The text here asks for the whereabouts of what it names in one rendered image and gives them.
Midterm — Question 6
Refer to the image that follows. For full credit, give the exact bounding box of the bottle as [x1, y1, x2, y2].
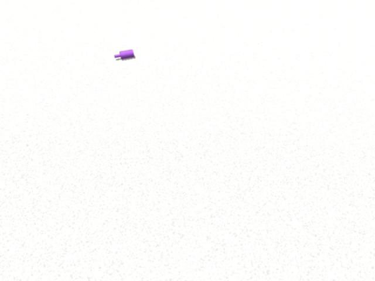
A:
[114, 49, 134, 59]

